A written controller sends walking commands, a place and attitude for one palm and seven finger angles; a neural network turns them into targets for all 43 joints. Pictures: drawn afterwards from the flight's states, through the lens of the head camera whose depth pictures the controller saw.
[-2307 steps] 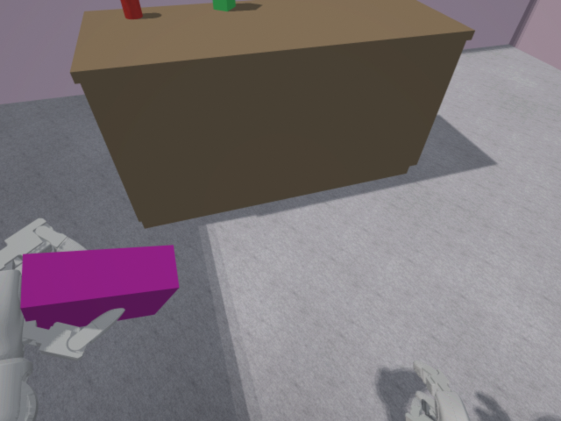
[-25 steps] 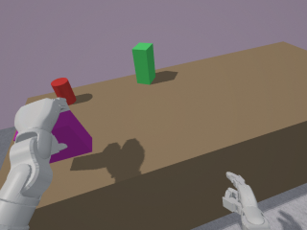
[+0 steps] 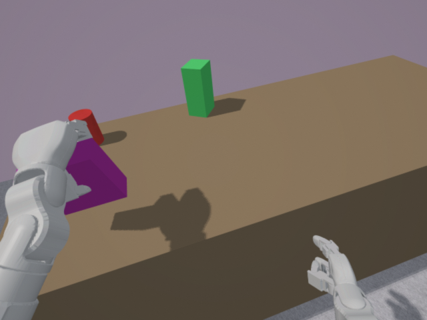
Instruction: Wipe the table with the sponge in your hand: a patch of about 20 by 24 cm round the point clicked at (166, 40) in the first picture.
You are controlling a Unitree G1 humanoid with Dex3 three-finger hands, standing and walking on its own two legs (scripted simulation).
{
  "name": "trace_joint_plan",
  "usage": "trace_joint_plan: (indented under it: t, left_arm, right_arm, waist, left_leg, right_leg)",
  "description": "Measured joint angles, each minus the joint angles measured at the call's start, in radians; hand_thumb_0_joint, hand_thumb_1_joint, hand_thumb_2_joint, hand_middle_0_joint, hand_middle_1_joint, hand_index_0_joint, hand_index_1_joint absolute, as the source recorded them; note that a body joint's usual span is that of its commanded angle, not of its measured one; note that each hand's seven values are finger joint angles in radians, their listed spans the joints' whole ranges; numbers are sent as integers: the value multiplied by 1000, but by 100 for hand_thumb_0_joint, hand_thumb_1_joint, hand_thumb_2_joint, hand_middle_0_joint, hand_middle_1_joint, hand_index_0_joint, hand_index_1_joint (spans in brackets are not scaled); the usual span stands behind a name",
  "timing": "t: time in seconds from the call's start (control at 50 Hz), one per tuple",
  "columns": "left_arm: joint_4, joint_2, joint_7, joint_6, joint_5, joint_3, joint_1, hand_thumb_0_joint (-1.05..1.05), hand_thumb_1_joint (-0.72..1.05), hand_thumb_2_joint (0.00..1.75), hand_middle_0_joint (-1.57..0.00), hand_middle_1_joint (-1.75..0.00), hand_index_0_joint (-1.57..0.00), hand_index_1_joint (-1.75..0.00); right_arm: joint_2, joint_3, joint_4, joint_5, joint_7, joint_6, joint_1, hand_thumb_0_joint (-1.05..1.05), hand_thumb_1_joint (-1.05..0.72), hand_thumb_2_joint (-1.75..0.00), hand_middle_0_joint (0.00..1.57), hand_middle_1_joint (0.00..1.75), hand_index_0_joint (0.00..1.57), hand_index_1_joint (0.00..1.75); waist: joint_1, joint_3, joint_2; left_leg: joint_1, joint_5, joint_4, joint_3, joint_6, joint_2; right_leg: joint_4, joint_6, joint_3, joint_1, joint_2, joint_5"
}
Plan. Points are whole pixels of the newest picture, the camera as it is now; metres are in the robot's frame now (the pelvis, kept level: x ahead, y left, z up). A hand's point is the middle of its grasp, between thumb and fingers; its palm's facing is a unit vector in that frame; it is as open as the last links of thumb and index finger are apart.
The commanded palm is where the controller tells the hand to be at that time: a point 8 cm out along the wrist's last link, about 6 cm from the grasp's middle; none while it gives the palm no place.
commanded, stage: bring the sponge back beside the body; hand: left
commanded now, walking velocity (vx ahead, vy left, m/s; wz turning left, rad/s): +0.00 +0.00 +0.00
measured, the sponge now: (84, 185) +0.28 +0.30 +0.15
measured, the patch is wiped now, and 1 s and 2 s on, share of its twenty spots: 1.00 1.00 1.00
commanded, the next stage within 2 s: step back with the hand held close in 1.60 s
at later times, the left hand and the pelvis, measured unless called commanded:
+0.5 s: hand (66, 184) +0.24 +0.29 +0.19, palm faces +0.24 -0.14 -0.96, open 9.1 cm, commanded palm +0.19 +0.29 +0.26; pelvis +0.00 +0.00 +0.00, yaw +0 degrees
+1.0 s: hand (60, 207) +0.20 +0.28 +0.18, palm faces +0.25 -0.17 -0.95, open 9.1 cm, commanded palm +0.15 +0.29 +0.25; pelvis -0.01 +0.01 +0.00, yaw -1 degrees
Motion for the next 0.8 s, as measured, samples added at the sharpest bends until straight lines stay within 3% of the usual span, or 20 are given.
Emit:
trace_joint_plan:
  t: [0.62,0.8]
  left_arm:
    - [-177,-11,22,-11,-27,5,189,-1,-46,111,-81,-141,-85,-143]
    - [-205,-7,40,-10,-37,44,222,-1,-46,111,-81,-141,-85,-143]
  right_arm:
    - [8,1,-16,-13,-3,-8,-7,1,-90,-90,21,30,20,30]
    - [10,0,-12,-12,0,-4,-5,1,-90,-90,21,30,20,30]
  waist:
    - [17,6,-4]
    - [20,5,-2]
  left_leg:
    - [11,-8,17,2,2,3]
    - [17,-5,17,5,2,5]
  right_leg:
    - [9,1,4,13,3,-2]
    - [4,3,7,20,5,5]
